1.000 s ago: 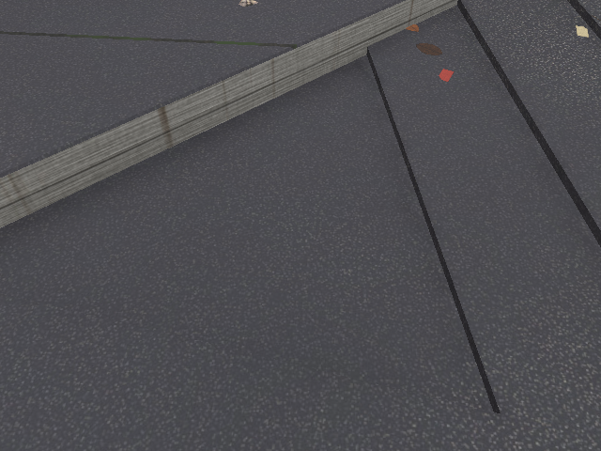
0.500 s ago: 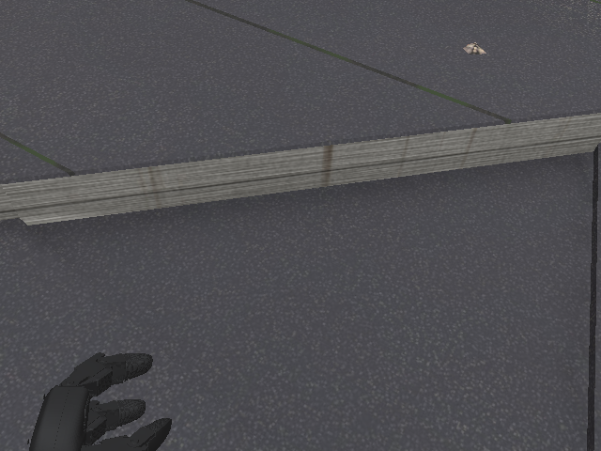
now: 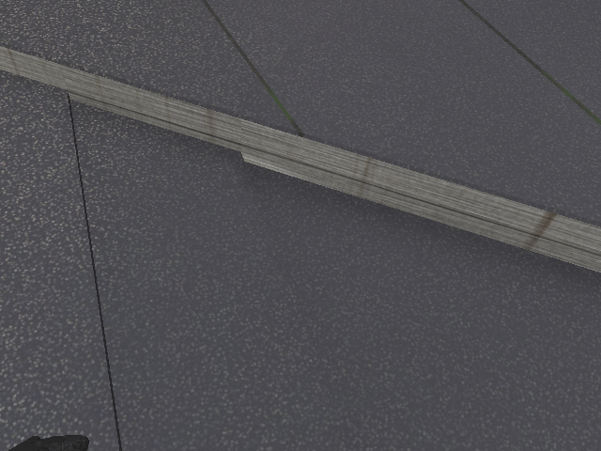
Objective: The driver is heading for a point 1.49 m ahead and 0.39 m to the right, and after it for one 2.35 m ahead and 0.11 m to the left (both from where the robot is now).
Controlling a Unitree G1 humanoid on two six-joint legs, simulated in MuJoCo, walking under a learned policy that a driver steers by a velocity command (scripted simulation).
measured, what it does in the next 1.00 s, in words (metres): steps on the spot, turning right: right foot, then left foot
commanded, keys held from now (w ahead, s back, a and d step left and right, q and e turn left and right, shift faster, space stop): shift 0.34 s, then e+shift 0.66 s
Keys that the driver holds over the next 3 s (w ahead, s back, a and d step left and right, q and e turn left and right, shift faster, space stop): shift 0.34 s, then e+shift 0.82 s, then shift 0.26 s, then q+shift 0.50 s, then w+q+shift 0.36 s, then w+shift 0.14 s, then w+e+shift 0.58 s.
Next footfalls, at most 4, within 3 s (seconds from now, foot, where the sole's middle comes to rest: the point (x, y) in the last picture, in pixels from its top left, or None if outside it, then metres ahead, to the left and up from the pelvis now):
0.24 right None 0.09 -0.14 -0.77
0.58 left None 0.02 0.10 -0.77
1.00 right None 0.02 -0.18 -0.77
1.48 left None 0.17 0.00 -0.77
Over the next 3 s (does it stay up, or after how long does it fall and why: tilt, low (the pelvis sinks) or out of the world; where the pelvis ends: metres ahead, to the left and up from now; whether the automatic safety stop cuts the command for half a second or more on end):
stays up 0.70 0.08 -0.03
